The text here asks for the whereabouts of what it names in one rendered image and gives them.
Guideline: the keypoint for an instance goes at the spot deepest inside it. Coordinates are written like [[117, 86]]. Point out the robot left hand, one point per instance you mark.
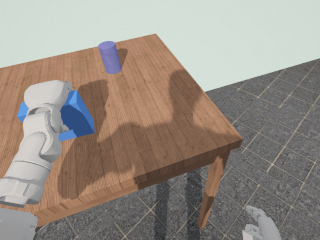
[[54, 92]]

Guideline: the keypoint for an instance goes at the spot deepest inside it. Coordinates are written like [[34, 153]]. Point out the robot left forearm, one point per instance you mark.
[[25, 178]]

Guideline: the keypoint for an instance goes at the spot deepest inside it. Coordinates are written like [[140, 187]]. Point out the sponge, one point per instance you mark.
[[74, 115]]

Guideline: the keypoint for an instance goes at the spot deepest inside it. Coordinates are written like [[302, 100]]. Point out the robot left upper arm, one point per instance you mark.
[[17, 225]]

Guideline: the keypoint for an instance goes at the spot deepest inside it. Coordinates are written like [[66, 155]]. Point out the robot right hand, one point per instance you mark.
[[266, 227]]

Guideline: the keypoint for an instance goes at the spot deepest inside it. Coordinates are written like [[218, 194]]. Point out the table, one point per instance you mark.
[[152, 122]]

